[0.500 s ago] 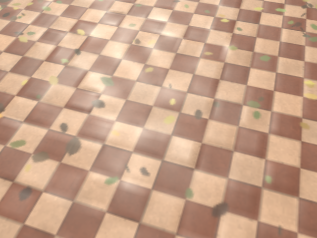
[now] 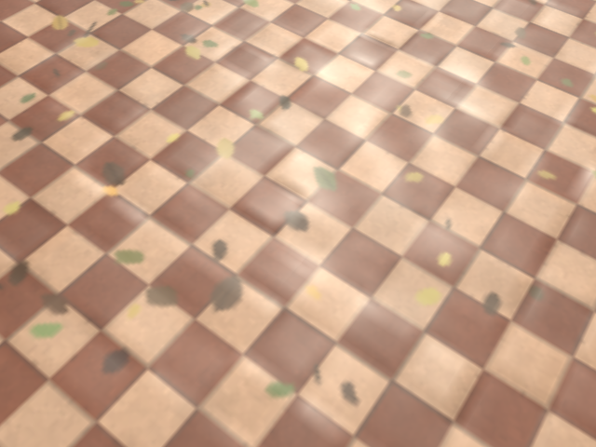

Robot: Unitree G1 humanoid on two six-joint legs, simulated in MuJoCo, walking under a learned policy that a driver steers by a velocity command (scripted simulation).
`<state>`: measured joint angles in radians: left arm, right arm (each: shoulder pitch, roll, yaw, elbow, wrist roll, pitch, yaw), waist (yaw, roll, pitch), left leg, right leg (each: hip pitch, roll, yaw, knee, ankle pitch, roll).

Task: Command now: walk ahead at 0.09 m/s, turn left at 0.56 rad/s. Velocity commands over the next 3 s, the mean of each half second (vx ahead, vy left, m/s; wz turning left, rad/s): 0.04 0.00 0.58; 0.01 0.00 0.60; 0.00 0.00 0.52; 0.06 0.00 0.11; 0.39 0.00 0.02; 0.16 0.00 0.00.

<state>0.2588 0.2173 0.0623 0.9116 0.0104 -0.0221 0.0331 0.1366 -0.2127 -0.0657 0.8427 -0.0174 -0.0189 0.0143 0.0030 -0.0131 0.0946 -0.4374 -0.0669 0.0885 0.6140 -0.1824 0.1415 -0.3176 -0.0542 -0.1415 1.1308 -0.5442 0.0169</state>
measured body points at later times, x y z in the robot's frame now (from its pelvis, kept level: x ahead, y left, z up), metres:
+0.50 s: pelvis +0.03 -0.04 +0.02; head +0.06 -0.03 +0.47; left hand +0.08 +0.26 -0.09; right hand +0.19 -0.28 -0.10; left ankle +0.09 +0.05 -0.72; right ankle +0.06 -0.15 -0.71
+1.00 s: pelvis +0.01 -0.03 +0.01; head +0.03 +0.00 +0.46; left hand -0.07 +0.26 -0.11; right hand +0.30 -0.17 -0.09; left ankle -0.05 +0.03 -0.72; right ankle +0.06 -0.15 -0.71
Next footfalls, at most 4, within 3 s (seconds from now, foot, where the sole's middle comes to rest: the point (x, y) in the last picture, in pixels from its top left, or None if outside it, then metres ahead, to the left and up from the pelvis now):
0.52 right None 0.10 -0.13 -0.75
0.98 left None -0.02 0.06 -0.75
1.50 right None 0.14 -0.05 -0.75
1.82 left None -0.06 0.04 -0.75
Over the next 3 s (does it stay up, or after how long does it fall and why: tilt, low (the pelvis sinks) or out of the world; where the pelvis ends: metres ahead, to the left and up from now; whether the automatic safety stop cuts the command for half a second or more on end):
stays up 0.23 0.27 0.02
